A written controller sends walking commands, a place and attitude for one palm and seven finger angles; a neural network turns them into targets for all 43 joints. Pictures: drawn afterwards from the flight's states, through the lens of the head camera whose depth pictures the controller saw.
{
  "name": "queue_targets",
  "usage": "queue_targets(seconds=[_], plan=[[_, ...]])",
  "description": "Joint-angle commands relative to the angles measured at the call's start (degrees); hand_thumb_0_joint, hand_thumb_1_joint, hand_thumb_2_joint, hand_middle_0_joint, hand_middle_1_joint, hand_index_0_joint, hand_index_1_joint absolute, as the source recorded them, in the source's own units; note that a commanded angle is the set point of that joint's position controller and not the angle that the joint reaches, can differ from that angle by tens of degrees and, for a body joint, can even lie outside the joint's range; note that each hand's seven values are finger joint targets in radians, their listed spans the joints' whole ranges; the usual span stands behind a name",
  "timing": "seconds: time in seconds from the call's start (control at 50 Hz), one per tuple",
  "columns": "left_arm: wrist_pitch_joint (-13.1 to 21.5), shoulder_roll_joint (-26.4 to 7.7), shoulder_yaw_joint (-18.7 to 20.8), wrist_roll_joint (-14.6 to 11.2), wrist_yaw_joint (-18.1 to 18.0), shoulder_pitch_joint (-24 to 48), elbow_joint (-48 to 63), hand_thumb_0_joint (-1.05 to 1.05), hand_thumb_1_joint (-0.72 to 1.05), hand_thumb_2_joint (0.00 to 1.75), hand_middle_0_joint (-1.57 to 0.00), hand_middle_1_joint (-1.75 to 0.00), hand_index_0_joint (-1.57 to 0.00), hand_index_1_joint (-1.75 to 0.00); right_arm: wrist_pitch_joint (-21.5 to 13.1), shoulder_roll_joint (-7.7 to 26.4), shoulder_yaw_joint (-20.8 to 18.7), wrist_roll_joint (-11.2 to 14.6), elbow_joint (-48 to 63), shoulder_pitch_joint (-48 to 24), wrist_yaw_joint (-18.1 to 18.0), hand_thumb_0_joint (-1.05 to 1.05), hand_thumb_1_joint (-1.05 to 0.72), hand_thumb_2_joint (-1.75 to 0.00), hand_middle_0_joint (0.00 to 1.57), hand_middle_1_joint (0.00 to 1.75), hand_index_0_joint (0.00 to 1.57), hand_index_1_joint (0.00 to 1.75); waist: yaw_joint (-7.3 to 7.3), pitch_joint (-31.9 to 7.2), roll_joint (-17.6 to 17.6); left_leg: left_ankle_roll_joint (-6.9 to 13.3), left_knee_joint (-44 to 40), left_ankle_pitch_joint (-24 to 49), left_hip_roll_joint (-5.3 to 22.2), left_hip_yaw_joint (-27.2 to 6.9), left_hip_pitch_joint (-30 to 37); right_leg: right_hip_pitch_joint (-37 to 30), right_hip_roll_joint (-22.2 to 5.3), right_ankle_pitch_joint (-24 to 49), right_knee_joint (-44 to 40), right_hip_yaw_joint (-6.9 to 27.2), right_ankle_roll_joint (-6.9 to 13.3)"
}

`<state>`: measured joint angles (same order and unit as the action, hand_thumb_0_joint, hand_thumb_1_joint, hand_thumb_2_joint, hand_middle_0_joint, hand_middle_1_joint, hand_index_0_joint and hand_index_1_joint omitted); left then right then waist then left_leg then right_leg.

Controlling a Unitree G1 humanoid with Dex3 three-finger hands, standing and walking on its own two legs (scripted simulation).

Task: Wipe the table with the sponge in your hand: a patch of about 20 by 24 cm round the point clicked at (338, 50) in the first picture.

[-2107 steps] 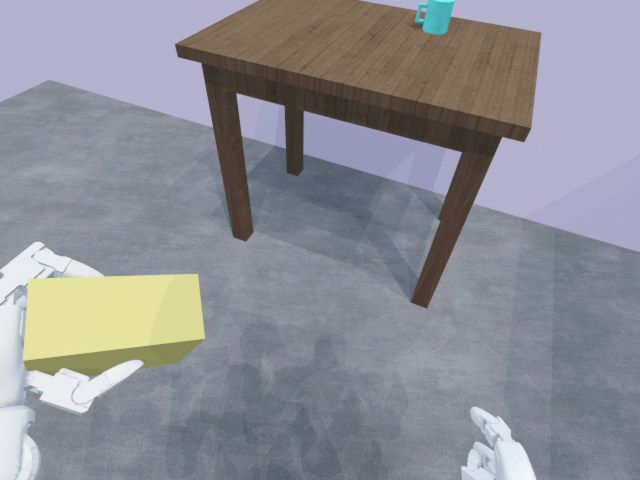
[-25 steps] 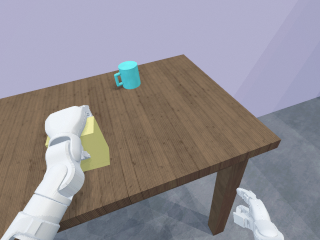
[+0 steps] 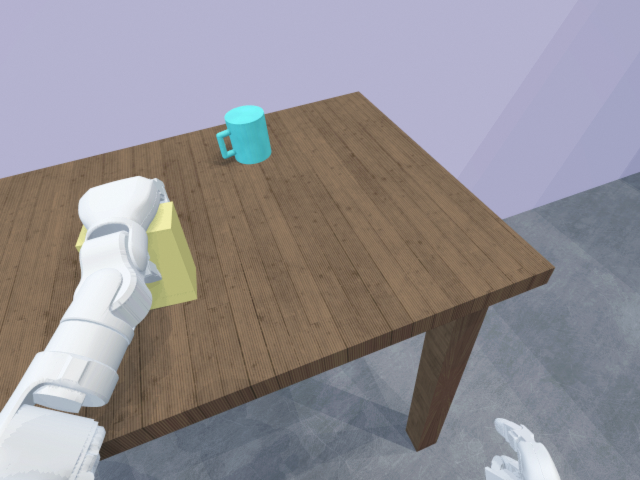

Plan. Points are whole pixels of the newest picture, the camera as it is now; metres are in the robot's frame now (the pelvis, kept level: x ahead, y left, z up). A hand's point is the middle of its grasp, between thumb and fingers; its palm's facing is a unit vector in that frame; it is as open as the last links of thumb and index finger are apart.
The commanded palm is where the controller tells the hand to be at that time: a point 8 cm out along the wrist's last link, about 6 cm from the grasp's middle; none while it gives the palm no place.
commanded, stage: wipe forward along the middle lane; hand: left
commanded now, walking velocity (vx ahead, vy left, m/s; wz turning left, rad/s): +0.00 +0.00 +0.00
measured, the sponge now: (149, 271) +0.36 +0.27 +0.08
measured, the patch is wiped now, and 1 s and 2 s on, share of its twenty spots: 0.95 0.95 0.95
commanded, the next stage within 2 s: slide back across to the first lane in 0.42 s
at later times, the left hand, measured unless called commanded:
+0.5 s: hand (140, 215) +0.42 +0.28 +0.14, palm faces -0.03 -0.02 -1.00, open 10.3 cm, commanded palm +0.39 +0.29 +0.17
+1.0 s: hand (82, 220) +0.40 +0.36 +0.15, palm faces -0.02 -0.04 -1.00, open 10.3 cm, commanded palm +0.37 +0.36 +0.21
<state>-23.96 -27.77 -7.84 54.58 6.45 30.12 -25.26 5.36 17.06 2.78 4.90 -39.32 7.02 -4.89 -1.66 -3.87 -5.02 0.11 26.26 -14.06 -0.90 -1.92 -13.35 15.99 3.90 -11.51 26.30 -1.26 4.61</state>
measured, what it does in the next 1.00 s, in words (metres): stands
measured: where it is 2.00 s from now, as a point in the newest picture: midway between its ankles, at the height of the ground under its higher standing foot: outside the picture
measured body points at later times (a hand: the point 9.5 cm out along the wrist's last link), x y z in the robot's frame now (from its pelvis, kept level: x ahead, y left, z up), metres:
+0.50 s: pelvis +0.01 +0.01 +0.00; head +0.01 -0.02 +0.45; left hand +0.41 +0.28 +0.20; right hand +0.17 -0.24 -0.11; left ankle +0.00 +0.13 -0.74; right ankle +0.02 -0.07 -0.74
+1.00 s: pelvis +0.03 +0.04 +0.00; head +0.04 +0.01 +0.45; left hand +0.40 +0.36 +0.20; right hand +0.21 -0.21 -0.10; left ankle +0.00 +0.13 -0.74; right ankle +0.02 -0.07 -0.74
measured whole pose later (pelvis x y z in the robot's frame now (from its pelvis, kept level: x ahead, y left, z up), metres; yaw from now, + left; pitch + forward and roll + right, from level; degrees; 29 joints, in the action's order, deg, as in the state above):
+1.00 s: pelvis +0.03 +0.04 +0.00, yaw +0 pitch +3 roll -1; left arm -19.2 -34.5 -1.6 53.9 7.5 30.5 -27.8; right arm 6.2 17.1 1.8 4.7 -38.1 7.3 -3.8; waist -1.7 -2.9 -4.5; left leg 2.9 23.6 -15.0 -2.7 -1.6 -11.3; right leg 12.9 2.2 -11.7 21.8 -0.5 1.8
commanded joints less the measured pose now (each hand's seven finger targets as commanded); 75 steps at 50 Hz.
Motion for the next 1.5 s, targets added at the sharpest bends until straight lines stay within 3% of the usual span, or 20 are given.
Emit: queue_targets(seconds=[0.0,0.12,0.24,0.38,0.42,0.48,0.5,0.56,0.66,0.76,0.94,0.98,1.1,1.14,1.2,1.24,1.3,1.34,1.46,1.48], plan=[[1.3,-11.0,2.6,2.2,-2.4,13.9,0.4,0.00,0.10,1.30,-1.20,-1.60,-1.20,-1.60,-2.7,6.1,-2.1,0.1,9.4,-9.0,-0.1,0.00,-0.90,-0.90,0.20,0.30,0.20,0.30,-0.39,-8.8,8.9,2.8,-3.0,3.3,-1.3,1.1,-4.0,-8.3,-3.9,1.7,-6.2,5.5,-1.8],[2.2,-10.0,1.7,2.1,-3.8,18.1,-2.6,0.00,0.10,1.30,-1.20,-1.60,-1.20,-1.60,-2.6,6.2,-2.4,0.3,8.4,-7.7,-0.1,0.00,-0.90,-0.90,0.20,0.30,0.20,0.30,0.11,-8.4,8.0,2.9,-3.6,3.1,-1.3,1.1,-3.9,-7.1,-3.8,1.7,-6.7,4.9,-1.7],[2.3,-14.3,4.8,2.5,-4.4,21.5,-6.5,0.00,0.10,1.30,-1.20,-1.60,-1.20,-1.60,-2.2,6.6,-2.4,0.3,7.6,-6.9,-0.2,0.00,-0.90,-0.90,0.20,0.30,0.20,0.30,0.22,-9.3,9.4,2.8,-4.1,3.9,-1.3,0.9,-4.7,-8.4,-3.8,3.3,-6.7,5.2,-1.7],[3.7,-14.7,3.8,4.0,-4.3,24.8,-10.9,0.00,0.10,1.30,-1.20,-1.60,-1.20,-1.60,-1.6,6.6,-2.5,0.2,7.3,-5.1,-0.3,0.00,-0.90,-0.90,0.20,0.30,0.20,0.30,0.80,-11.3,7.3,2.8,-3.9,5.8,-1.3,1.2,-4.1,-8.9,-3.7,5.8,-6.2,4.3,-1.5],[4.1,-12.7,2.0,3.6,-4.0,26.4,-11.4,0.00,0.10,1.30,-1.20,-1.60,-1.20,-1.60,-1.5,6.5,-2.4,0.3,7.5,-4.9,-0.2,0.00,-0.90,-0.90,0.20,0.30,0.20,0.30,1.26,-10.6,7.8,2.9,-4.0,5.5,-1.3,1.3,-4.3,-8.3,-3.8,6.2,-6.5,4.1,-1.6],[4.8,-16.1,4.4,4.0,-4.0,27.7,-14.4,0.00,0.10,1.30,-1.20,-1.60,-1.20,-1.60,-1.4,6.9,-2.5,0.1,6.9,-3.8,-0.4,0.00,-0.90,-0.90,0.20,0.30,0.20,0.30,1.17,-10.9,8.5,2.9,-4.2,5.8,-1.1,1.0,-4.5,-8.4,-3.7,6.0,-6.4,3.7,-1.6],[5.0,-14.2,2.8,4.1,-3.9,27.9,-14.3,0.00,0.10,1.30,-1.20,-1.60,-1.20,-1.60,-1.4,6.7,-2.4,0.3,7.1,-4.0,-0.3,0.00,-0.90,-0.90,0.20,0.30,0.20,0.30,1.34,-10.1,7.2,2.8,-4.4,5.8,-1.1,1.1,-4.6,-7.7,-3.7,5.9,-6.5,3.6,-1.5],[6.3,-17.1,6.0,4.0,-4.4,25.5,-9.6,0.00,0.10,1.30,-1.20,-1.60,-1.20,-1.60,-1.3,6.6,-2.9,-0.1,8.3,-4.0,0.0,0.00,-0.90,-0.90,0.20,0.30,0.20,0.30,-0.41,-15.9,5.3,3.1,-3.9,9.8,-1.4,0.9,-2.3,-12.1,-3.8,10.5,-5.3,3.7,-1.0],[5.7,-19.5,8.7,2.7,-4.7,21.7,-6.5,0.00,0.10,1.30,-1.20,-1.60,-1.20,-1.60,-0.8,7.0,-2.9,0.0,8.8,-5.2,0.4,0.00,-0.90,-0.90,0.20,0.30,0.20,0.30,-1.02,-13.8,7.4,3.2,-4.3,11.5,-1.2,0.8,-2.7,-13.7,-3.9,13.5,-5.1,3.7,-1.1],[4.7,-24.4,12.0,3.2,-4.5,21.0,0.7,0.00,0.10,1.30,-1.20,-1.60,-1.20,-1.60,-1.0,7.0,-2.9,-0.3,9.5,-6.7,0.8,0.00,-0.90,-0.90,0.20,0.30,0.20,0.30,-2.32,-15.8,4.3,3.3,-4.3,16.3,-1.6,0.5,-0.8,-16.6,-3.9,17.7,-3.9,3.7,-0.5],[4.9,-25.6,12.4,0.9,0.1,22.3,8.2,0.00,0.10,1.30,-1.20,-1.60,-1.20,-1.60,-1.8,6.9,-2.8,0.0,10.4,-7.8,0.7,0.00,-0.90,-0.90,0.20,0.30,0.20,0.30,-0.81,-15.2,2.4,3.5,-4.2,19.0,-1.2,-0.5,3.2,-14.8,-3.8,18.3,-4.8,2.9,-0.2],[5.5,-23.9,10.4,1.4,1.0,23.3,7.4,0.00,0.10,1.30,-1.20,-1.60,-1.20,-1.60,-2.0,6.9,-2.9,0.0,9.7,-6.4,0.6,0.00,-0.90,-0.90,0.20,0.30,0.20,0.30,0.27,-14.1,2.7,3.6,-3.8,19.6,-0.9,-0.7,4.9,-12.4,-3.5,17.3,-5.3,1.9,-0.3],[8.5,-21.2,9.0,0.9,2.4,21.1,12.5,0.00,0.10,1.30,-1.20,-1.60,-1.20,-1.60,-2.6,6.6,-3.0,-0.4,10.5,-5.8,1.0,0.00,-0.90,-0.90,0.20,0.30,0.20,0.30,-0.05,-15.8,-0.6,2.6,-2.8,28.9,-0.1,-2.2,9.8,-11.0,-3.2,19.7,-5.3,1.1,0.4],[9.1,-24.1,12.6,0.3,2.2,18.0,14.2,0.00,0.10,1.30,-1.20,-1.60,-1.20,-1.60,-2.7,6.8,-3.0,-0.5,11.0,-6.3,1.3,0.00,-0.90,-0.90,0.20,0.30,0.20,0.30,-1.20,-15.9,-1.2,2.1,-3.1,31.9,0.2,-2.8,9.6,-11.6,-3.0,20.1,-5.4,1.2,0.7],[9.1,-22.1,12.7,-0.4,1.4,14.2,16.6,0.00,0.10,1.30,-1.20,-1.60,-1.20,-1.60,-2.3,6.6,-3.1,-0.9,11.1,-6.2,2.0,0.00,-0.90,-0.90,0.20,0.30,0.20,0.30,-1.99,-16.6,-0.2,0.9,-3.1,36.5,0.8,-3.5,10.8,-11.7,-2.9,19.9,-5.5,0.2,0.3],[8.7,-24.3,15.0,-0.8,0.7,14.8,17.4,0.00,0.10,1.30,-1.20,-1.60,-1.20,-1.60,-2.5,6.7,-2.9,-0.9,11.3,-7.3,2.1,0.00,-0.90,-0.90,0.20,0.30,0.20,0.30,-2.47,-16.2,0.3,0.5,-3.7,36.2,1.0,-3.8,10.2,-12.0,-2.7,19.1,-5.7,0.4,0.6],[7.3,-19.8,11.7,-0.4,-0.1,13.4,17.7,0.00,0.10,1.30,-1.20,-1.60,-1.20,-1.60,-2.5,6.5,-3.0,-1.0,10.8,-7.2,2.7,0.00,-0.90,-0.90,0.20,0.30,0.20,0.30,-2.08,-15.0,0.8,-0.3,-4.1,36.2,1.3,-4.3,10.6,-10.5,-2.6,16.9,-6.2,-0.3,0.4],[6.7,-17.8,10.1,-0.4,-0.2,12.7,22.3,0.00,0.10,1.30,-1.20,-1.60,-1.20,-1.60,-2.9,6.1,-2.7,-0.8,12.1,-9.3,3.0,0.00,-0.90,-0.90,0.20,0.30,0.20,0.30,-2.66,-16.2,-1.8,-0.6,-4.5,36.5,1.6,-4.9,11.7,-10.5,-2.5,15.2,-6.2,0.2,0.7],[3.7,-14.6,8.5,-0.7,-1.1,7.4,24.7,0.00,0.10,1.30,-1.20,-1.60,-1.20,-1.60,-3.3,5.8,-2.5,-1.2,12.3,-10.2,3.5,0.00,-0.90,-0.90,0.20,0.30,0.20,0.30,-3.55,-17.5,1.5,-0.4,-4.8,33.8,1.2,-4.7,11.0,-12.7,-2.5,14.6,-5.9,-0.2,0.7],[3.2,-14.1,8.1,-0.6,-1.2,7.3,23.4,0.00,0.10,1.30,-1.20,-1.60,-1.20,-1.60,-3.1,5.8,-2.4,-1.0,11.5,-10.4,3.5,0.00,-0.90,-0.90,0.20,0.30,0.20,0.30,-2.87,-15.3,2.8,-0.5,-5.1,31.9,1.4,-4.5,10.1,-11.7,-2.5,14.0,-6.2,-0.3,0.5]])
